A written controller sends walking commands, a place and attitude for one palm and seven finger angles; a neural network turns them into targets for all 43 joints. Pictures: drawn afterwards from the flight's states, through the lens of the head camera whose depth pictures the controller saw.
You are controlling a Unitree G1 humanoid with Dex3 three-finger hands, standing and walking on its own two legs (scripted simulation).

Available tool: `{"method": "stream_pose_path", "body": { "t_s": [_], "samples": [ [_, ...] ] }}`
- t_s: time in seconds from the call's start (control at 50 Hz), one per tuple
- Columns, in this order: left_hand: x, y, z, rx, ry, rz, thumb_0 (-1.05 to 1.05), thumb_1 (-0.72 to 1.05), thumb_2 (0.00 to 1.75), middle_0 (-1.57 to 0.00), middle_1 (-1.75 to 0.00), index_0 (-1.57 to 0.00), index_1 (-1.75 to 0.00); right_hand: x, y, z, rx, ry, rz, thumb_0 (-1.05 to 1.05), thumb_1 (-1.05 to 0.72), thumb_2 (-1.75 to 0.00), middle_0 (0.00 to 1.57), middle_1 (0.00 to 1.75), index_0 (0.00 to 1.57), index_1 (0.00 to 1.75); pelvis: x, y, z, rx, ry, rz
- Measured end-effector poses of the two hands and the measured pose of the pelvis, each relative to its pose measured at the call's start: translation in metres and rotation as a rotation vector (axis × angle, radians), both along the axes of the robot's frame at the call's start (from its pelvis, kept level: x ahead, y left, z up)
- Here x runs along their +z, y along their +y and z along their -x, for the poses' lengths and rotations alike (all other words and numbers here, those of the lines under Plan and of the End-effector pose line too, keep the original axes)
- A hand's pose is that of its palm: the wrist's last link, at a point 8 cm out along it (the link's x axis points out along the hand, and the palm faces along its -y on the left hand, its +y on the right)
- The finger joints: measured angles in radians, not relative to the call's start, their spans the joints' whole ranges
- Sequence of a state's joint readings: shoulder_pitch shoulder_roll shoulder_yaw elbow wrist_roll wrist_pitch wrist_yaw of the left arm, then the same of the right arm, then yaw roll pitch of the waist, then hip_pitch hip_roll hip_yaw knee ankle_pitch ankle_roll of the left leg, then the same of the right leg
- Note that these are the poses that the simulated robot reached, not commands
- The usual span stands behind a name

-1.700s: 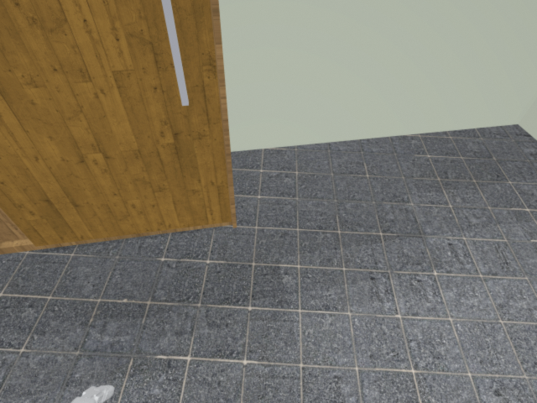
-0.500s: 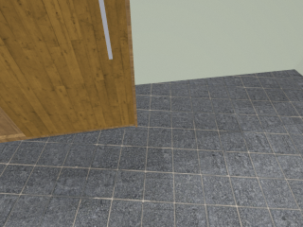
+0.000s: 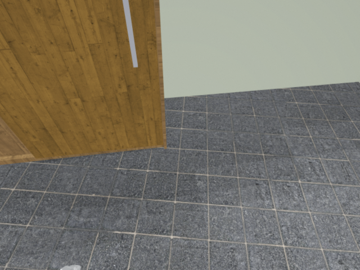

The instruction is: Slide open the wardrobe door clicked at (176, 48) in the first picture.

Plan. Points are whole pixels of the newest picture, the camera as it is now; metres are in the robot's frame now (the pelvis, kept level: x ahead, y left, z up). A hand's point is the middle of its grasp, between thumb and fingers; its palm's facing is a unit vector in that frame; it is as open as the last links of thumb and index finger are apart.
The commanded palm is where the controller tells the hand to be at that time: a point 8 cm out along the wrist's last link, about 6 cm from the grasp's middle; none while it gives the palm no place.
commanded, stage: walk to a spot facing it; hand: right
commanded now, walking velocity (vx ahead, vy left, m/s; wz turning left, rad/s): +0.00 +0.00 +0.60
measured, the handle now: (130, 30) +0.95 +0.24 +0.08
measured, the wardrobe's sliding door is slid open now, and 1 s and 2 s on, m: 0.00 0.00 0.00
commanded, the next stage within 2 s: turn to face it in 1.78 s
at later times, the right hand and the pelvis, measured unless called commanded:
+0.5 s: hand out of the picture +0.05 -0.18 -0.17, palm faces -0.17 +0.96 -0.24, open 7.4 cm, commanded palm none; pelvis -0.03 +0.01 +0.00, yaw +14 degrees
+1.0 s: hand out of the picture +0.16 -0.14 -0.16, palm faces -0.55 +0.80 -0.22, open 7.4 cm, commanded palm none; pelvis -0.04 -0.02 -0.01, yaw +35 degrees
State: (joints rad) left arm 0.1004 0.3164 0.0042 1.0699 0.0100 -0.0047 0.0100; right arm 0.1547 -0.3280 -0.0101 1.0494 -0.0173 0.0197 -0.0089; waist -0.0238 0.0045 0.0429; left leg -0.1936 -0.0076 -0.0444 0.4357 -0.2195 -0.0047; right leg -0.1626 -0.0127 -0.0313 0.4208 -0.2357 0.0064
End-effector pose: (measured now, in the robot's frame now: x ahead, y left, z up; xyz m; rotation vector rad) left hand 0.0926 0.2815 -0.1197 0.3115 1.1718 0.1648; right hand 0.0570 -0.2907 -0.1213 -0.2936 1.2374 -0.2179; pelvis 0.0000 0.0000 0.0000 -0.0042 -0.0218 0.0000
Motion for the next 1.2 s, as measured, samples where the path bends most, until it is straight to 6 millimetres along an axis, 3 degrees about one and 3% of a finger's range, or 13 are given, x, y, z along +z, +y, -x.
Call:
{"method": "stream_pose_path", "body": {
  "t_s": [0.12, 0.24, 0.38, 0.48, 0.62, 0.72, 0.82, 0.92, 1.08, 1.14, 1.2],
  "samples": [
    [-0.016, -0.012, 0.022, 0.075, -0.018, 0.052, 0.0, 0.91, 0.89, -0.2, -0.3, -0.2, -0.3, -0.015, 0.023, 0.002, 0.047, 0.035, -0.04, 0.01, -0.91, -0.89, 0.2, 0.3, 0.2, 0.3, -0.011, 0.005, 0.008, 0.066, 0.001, 0.02],
    [-0.045, -0.007, 0.055, 0.149, 0.015, 0.113, 0.0, 0.91, 0.89, -0.2, -0.3, -0.21, -0.3, -0.024, 0.056, 0.005, 0.085, 0.026, -0.06, 0.01, -0.91, -0.89, 0.2, 0.3, 0.2, 0.3, -0.025, 0.019, 0.017, 0.12, -0.012, 0.014],
    [-0.031, -0.003, 0.08, 0.216, 0.04, 0.118, 0.0, 0.91, 0.89, -0.2, -0.3, -0.2, -0.3, -0.014, 0.076, 0.018, 0.109, 0.065, -0.091, 0.01, -0.9, -0.89, 0.21, 0.3, 0.2, 0.3, -0.009, 0.021, 0.026, 0.178, 0.017, 0.023],
    [-0.018, -0.003, 0.091, 0.274, 0.006, 0.091, 0.0, 0.91, 0.89, -0.2, -0.3, -0.2, -0.3, -0.012, 0.071, 0.011, 0.157, 0.073, -0.097, 0.01, -0.9, -0.89, 0.21, 0.3, 0.2, 0.3, -0.004, 0.013, 0.03, 0.237, 0.037, 0.029],
    [-0.004, -0.02, 0.104, 0.346, -0.069, 0.032, 0.0, 0.91, 0.89, -0.2, -0.3, -0.2, -0.3, -0.022, 0.04, -0.019, 0.236, 0.043, -0.094, 0.01, -0.9, -0.89, 0.21, 0.3, 0.2, 0.3, -0.009, -0.015, 0.036, 0.325, 0.058, 0.012],
    [0.005, -0.042, 0.137, 0.402, -0.07, 0.004, 0.0, 0.91, 0.89, -0.2, -0.3, -0.2, -0.3, -0.024, 0.024, -0.051, 0.31, 0.014, -0.099, 0.01, -0.91, -0.89, 0.2, 0.3, 0.2, 0.3, -0.007, -0.031, 0.041, 0.382, 0.041, -0.001],
    [0.007, -0.06, 0.17, 0.474, -0.032, 0.017, 0.0, 0.91, 0.89, -0.2, -0.3, -0.2, -0.3, -0.015, 0.028, -0.078, 0.388, -0.015, -0.106, 0.01, -0.91, -0.89, 0.2, 0.3, 0.2, 0.3, -0.001, -0.037, 0.042, 0.452, 0.032, -0.022],
    [-0.001, -0.073, 0.209, 0.579, -0.007, 0.052, 0.0, 0.91, 0.89, -0.2, -0.3, -0.21, -0.3, -0.012, 0.057, -0.101, 0.502, -0.002, -0.117, 0.01, -0.91, -0.89, 0.2, 0.3, 0.2, 0.3, -0.002, -0.034, 0.042, 0.535, 0.03, -0.028],
    [-0.035, -0.078, 0.293, 0.765, 0.132, 0.123, 0.0, 0.91, 0.89, -0.2, -0.3, -0.2, -0.3, -0.012, 0.149, -0.144, 0.706, -0.105, -0.148, 0.01, -0.91, -0.89, 0.2, 0.3, 0.2, 0.3, -0.02, -0.002, 0.04, 0.643, 0.035, -0.024],
    [-0.031, -0.07, 0.297, 0.792, 0.167, 0.128, 0.0, 0.91, 0.89, -0.2, -0.3, -0.2, -0.3, -0.009, 0.164, -0.144, 0.712, -0.122, -0.158, 0.01, -0.91, -0.89, 0.2, 0.3, 0.2, 0.3, -0.016, 0.007, 0.032, 0.671, 0.027, -0.027],
    [-0.021, -0.053, 0.279, 0.811, 0.113, 0.108, 0.01, 0.91, 0.89, -0.2, -0.3, -0.2, -0.3, -0.009, 0.167, -0.139, 0.727, -0.065, -0.148, 0.01, -0.91, -0.89, 0.2, 0.3, 0.2, 0.3, -0.009, 0.016, 0.019, 0.702, 0.025, -0.018]
  ]
}}
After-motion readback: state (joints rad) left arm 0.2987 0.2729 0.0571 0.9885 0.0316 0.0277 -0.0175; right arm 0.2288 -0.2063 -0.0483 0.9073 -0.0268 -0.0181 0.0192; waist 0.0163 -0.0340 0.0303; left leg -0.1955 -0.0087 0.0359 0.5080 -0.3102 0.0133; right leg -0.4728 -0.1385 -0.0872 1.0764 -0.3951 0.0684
